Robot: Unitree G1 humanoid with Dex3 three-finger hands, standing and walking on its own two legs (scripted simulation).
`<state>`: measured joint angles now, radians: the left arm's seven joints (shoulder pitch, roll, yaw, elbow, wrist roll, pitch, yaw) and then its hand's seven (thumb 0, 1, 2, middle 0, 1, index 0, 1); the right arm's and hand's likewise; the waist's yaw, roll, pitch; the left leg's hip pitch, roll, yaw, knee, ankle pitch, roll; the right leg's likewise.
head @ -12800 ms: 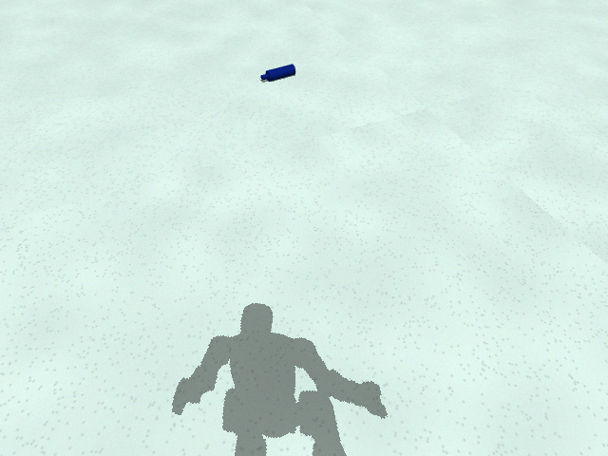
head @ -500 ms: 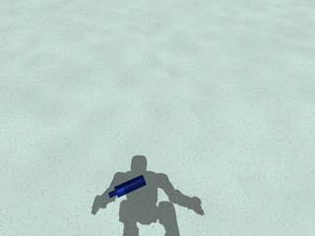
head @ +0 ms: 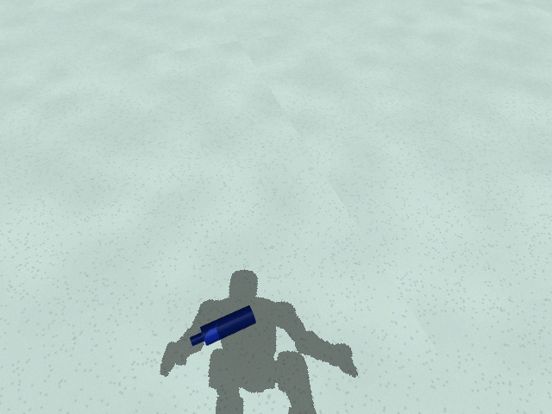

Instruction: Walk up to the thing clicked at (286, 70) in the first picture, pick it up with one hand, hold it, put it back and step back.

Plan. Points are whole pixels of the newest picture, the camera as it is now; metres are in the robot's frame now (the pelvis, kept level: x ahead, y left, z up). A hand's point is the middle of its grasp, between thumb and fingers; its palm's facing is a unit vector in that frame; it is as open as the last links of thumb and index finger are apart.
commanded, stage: stand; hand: left
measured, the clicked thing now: (222, 327) +0.49 +0.21 -0.75
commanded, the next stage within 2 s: walk up in 0.86 s
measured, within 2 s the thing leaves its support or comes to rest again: neither
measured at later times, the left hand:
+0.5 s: hand out of the picture +0.07 +0.25 -0.16, palm faces -0.03 -0.94 -0.34, open 7.4 cm
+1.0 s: hand out of the picture +0.07 +0.26 -0.16, palm faces -0.04 -0.93 -0.35, open 7.4 cm
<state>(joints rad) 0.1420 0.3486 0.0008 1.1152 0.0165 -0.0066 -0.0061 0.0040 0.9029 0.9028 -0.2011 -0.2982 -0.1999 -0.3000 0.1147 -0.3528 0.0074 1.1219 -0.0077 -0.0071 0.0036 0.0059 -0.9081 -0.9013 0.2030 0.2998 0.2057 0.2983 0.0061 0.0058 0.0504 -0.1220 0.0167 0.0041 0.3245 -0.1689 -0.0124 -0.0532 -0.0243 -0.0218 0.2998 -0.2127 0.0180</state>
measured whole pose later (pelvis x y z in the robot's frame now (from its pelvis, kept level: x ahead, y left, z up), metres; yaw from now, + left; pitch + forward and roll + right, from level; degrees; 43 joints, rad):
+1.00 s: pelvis +0.01 -0.02 -0.01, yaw -1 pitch -2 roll +1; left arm 0.19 0.41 0.07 1.05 0.05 0.04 -0.06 0.00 0.90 0.90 -0.20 -0.30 -0.20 -0.30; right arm 0.22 -0.35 -0.05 1.05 -0.03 -0.05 0.00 0.00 -0.91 -0.90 0.21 0.30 0.21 0.30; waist 0.00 -0.04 0.04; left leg -0.13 0.02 0.02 0.37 -0.22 0.01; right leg -0.27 -0.02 0.02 0.77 -0.46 -0.03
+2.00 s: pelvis +0.09 -0.05 -0.03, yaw +1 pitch -3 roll -1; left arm 0.18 0.37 0.02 0.97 0.02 -0.02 0.01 0.00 0.90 0.90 -0.20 -0.30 -0.20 -0.30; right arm 0.09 -0.38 -0.03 0.89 0.01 0.03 0.00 0.01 -0.91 -0.90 0.20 0.30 0.21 0.30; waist 0.02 0.05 0.13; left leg -0.31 0.03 -0.01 0.73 -0.40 0.01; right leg -0.24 0.02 0.01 0.65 -0.36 -0.01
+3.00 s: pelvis +0.08 -0.04 +0.00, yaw -1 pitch -2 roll +0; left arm 0.11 0.35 0.01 1.17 0.01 0.00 -0.01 0.00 0.90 0.90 -0.20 -0.30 -0.20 -0.30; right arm 0.07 -0.35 -0.01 1.14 0.00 0.00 0.02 0.01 -0.91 -0.90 0.20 0.30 0.21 0.30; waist 0.01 0.01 0.06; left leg -0.13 0.02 0.03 0.33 -0.15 -0.01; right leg -0.11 -0.01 0.05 0.32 -0.17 0.02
